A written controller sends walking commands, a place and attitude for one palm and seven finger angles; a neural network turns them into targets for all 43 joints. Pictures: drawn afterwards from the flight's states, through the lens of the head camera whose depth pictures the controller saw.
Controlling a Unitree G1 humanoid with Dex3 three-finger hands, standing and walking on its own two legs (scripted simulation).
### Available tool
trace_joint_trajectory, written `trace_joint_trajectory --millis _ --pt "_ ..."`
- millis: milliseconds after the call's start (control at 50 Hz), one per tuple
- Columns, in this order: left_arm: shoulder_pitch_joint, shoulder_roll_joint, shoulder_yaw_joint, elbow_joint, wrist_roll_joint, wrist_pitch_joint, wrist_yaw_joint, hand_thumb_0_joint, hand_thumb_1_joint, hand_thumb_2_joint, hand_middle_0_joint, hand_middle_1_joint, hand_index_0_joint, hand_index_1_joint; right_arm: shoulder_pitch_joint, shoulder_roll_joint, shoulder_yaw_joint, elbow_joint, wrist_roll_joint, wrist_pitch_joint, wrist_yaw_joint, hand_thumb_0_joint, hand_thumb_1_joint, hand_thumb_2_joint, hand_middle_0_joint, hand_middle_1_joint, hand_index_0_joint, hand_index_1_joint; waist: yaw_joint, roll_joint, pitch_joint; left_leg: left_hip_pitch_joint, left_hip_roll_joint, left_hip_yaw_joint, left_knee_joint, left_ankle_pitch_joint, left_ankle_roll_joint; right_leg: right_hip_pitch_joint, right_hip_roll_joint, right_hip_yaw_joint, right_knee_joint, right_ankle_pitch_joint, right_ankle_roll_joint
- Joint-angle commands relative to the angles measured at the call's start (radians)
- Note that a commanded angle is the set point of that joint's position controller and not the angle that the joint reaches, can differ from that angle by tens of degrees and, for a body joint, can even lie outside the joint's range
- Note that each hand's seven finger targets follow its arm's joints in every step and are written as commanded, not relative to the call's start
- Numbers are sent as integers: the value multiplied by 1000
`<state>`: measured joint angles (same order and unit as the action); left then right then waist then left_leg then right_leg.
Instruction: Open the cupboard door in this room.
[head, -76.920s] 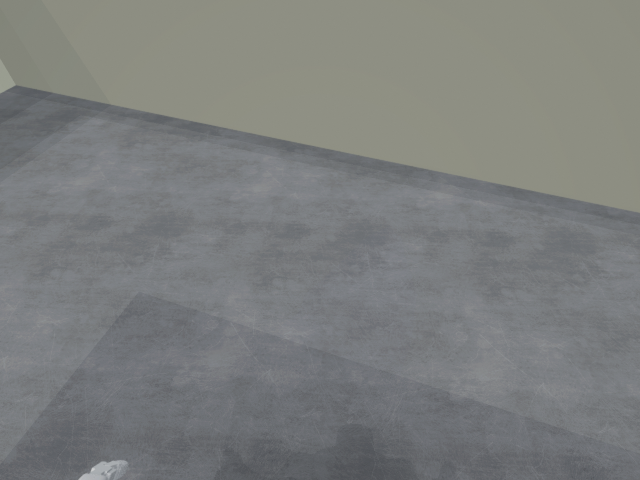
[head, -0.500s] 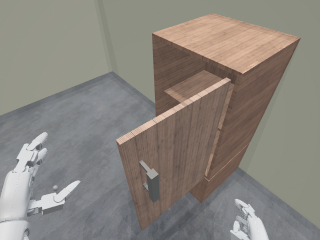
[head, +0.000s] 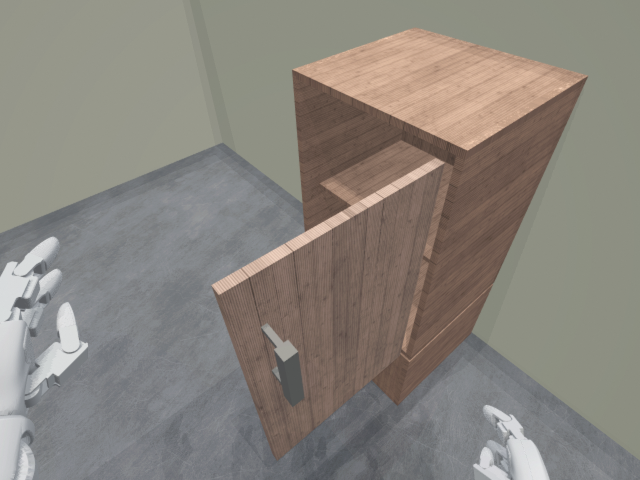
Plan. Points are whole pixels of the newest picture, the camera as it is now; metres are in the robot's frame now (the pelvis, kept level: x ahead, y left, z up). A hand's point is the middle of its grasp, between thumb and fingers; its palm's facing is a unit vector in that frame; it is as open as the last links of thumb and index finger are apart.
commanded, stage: draw the hand back to the body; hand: left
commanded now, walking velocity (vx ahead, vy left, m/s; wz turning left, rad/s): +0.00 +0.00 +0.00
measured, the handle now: (281, 365) +0.28 +0.10 -0.03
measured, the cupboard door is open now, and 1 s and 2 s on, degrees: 89 89 89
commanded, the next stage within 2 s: step back with the hand held close in 0.10 s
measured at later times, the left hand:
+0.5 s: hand (79, 355) +0.18 +0.26 +0.15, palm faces +0.35 -0.79 -0.50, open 7.4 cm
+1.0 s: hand out of the picture +0.09 +0.29 +0.16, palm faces +0.47 -0.74 -0.48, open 7.4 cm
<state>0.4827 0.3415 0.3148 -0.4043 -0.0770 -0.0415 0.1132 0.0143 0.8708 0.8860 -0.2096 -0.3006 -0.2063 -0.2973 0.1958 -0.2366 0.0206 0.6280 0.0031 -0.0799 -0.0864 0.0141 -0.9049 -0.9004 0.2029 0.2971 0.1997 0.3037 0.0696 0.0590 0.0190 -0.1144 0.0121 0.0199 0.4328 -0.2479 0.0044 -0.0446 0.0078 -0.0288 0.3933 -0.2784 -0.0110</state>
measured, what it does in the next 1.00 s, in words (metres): shifts its weight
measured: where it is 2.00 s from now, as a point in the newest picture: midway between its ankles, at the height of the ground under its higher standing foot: outside the picture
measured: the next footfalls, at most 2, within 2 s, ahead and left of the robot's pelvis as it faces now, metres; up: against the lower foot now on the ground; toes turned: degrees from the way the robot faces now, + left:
right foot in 1.42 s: -0.22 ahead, -0.11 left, +0.00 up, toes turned +1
left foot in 1.92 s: -0.20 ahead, +0.11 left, +0.00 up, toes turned +4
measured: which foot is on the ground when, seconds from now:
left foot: down 0.00-1.00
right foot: down 0.00-1.00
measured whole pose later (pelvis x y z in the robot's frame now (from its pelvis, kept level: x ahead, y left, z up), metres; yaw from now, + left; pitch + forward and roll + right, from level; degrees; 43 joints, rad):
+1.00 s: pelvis -0.10 +0.02 -0.02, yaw +2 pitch -1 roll -2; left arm 0.56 0.41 0.42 -0.54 -0.04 -0.19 0.17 0.02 0.89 0.90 -0.21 -0.30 -0.21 -0.30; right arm 0.21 -0.21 0.00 0.58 0.01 -0.05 -0.08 0.01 -0.90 -0.90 0.20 0.30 0.20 0.30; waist 0.01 0.03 0.04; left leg -0.45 0.00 -0.01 0.64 -0.27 0.03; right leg -0.35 0.02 -0.02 0.56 -0.20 0.00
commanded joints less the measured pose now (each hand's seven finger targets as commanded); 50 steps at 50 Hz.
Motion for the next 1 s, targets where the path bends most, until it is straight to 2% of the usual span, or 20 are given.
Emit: trace_joint_trajectory --millis 0,100,140,180,200,220,240,260,300,380,440,460,520,600,760,860,900,940,960,980 --pt "-89 197 138 -218 4 -73 19 0 900 900 -200 -300 -200 -300 -148 -92 -33 -161 -2 -60 -17 0 -900 -900 200 300 200 300 -1 9 -67 69 -4 5 -40 245 26 -58 -12 7 -74 274 -1" --pt "-93 186 128 -195 2 -77 15 0 900 900 -200 -300 -200 -300 -149 -92 -35 -155 -3 -64 -17 0 -900 -900 200 300 200 300 -4 -14 -38 65 -3 3 -53 213 26 -69 -10 6 -88 237 3" --pt "-93 190 131 -201 3 -83 16 0 900 900 -200 -300 -200 -300 -152 -92 -38 -153 -3 -68 -18 0 -900 -900 200 300 200 300 -2 -2 -53 77 -4 8 -49 216 28 -71 -11 10 -89 240 4" --pt "-87 191 133 -192 2 -84 14 0 900 900 -200 -300 -200 -300 -151 -93 -38 -150 -4 -67 -18 0 -900 -900 200 300 200 300 -2 -25 -51 75 -4 7 -50 228 28 -66 -10 11 -93 262 4" --pt "-168 211 136 -244 2 -91 16 0 900 900 -200 -300 -200 -300 -157 -96 -38 -152 -2 -70 -19 0 -900 -900 200 300 200 300 -6 -16 -74 84 -6 7 -48 230 30 -60 -13 14 -89 268 6" --pt "-244 342 269 -281 16 -130 26 0 900 900 -200 -300 -200 -300 -137 -107 -40 -180 2 -47 -16 0 -900 -900 200 300 200 300 -45 -53 -1 18 14 -12 10 195 41 -164 -67 91 -139 356 12" --pt "-131 266 214 -175 15 -129 16 0 900 900 -200 -300 -200 -300 -135 -98 -43 -157 -3 -26 -15 0 -900 -900 200 300 200 300 -53 -108 -18 15 9 -15 33 198 38 -159 -90 80 -130 404 10" --pt "-105 253 199 -181 18 -134 11 0 900 900 -200 -300 -200 -300 -138 -103 -48 -170 -3 -14 -12 0 -900 -900 200 300 200 300 -51 -81 -34 7 8 -11 38 228 34 -146 -98 70 -107 476 10" --pt "-4 215 174 -167 16 -135 7 0 900 900 -200 -300 -200 -300 -131 -105 -53 -181 -4 10 -10 0 -900 -900 200 300 200 300 -55 -54 -101 22 21 -5 28 310 31 -119 -93 45 -64 508 19" --pt "54 235 191 -216 11 -130 19 0 900 900 -200 -300 -200 -300 -135 -106 -62 -206 3 46 -14 0 -900 -900 200 300 200 300 -58 -37 -174 22 41 -9 21 415 28 -97 -82 30 -23 512 24" --pt "57 259 210 -246 8 -127 29 0 900 900 -200 -300 -200 -300 -139 -103 -67 -223 10 64 -19 0 -900 -900 200 300 200 300 -60 -65 -171 -5 48 -16 13 388 26 -113 -75 31 -14 464 25" --pt "49 280 223 -265 8 -130 34 0 900 900 -200 -300 -200 -300 -142 -108 -68 -224 8 66 -23 0 -900 -900 200 300 200 300 -58 -34 -174 -18 48 -21 10 385 27 -109 -77 32 -8 455 22" --pt "66 278 226 -266 6 -135 44 0 900 900 -200 -300 -200 -300 -136 -103 -70 -231 13 70 -25 0 -900 -900 200 300 200 300 -60 -51 -162 -66 53 -32 1 315 27 -118 -73 43 -7 379 22" --pt "77 277 224 -308 10 -149 54 0 900 900 -200 -300 -200 -300 -129 -112 -71 -236 13 58 -28 0 -900 -900 200 300 200 300 -60 15 -155 -130 68 -59 -29 226 34 -112 -57 46 18 278 20" --pt "61 262 245 -298 36 -190 68 0 900 900 -200 -300 -200 -300 -112 -131 -73 -233 5 12 -25 0 -900 -900 200 300 200 300 -63 87 -77 -471 128 -166 -169 -279 76 -4 -14 55 130 35 20" --pt "50 257 259 -300 51 -208 67 0 900 900 -200 -300 -200 -300 -99 -127 -78 -227 1 -19 -22 0 -900 -900 200 300 200 300 -64 69 -72 -586 143 -194 -159 -399 92 27 3 78 186 -22 17" --pt "46 254 249 -330 47 -214 66 0 900 900 -200 -300 -200 -300 -88 -116 -79 -224 2 -27 -16 0 -900 -900 200 300 200 300 -71 -4 -75 -498 89 -140 -54 -347 66 -90 -38 138 80 -95 -6" --pt "32 258 235 -339 39 -214 75 0 900 900 -200 -300 -200 -300 -72 -109 -81 -198 -2 -28 -11 0 -900 -900 200 300 200 300 -79 -117 -60 -289 12 -63 177 -222 18 -361 -149 257 -102 -259 -63" --pt "25 262 232 -331 37 -209 85 0 900 900 -200 -300 -200 -300 -55 -109 -84 -172 -5 -25 -9 0 -900 -900 200 300 200 300 -83 -166 -83 -192 -12 -34 301 -158 -2 -453 -216 294 -148 -266 -101" --pt "7 239 200 -331 34 -202 92 0 900 900 -200 -300 -200 -300 -59 -97 -77 -164 -5 -22 -5 0 -900 -900 200 300 200 300 -89 -207 -83 -146 -15 -29 359 -118 -5 -497 -252 283 -156 -226 -116"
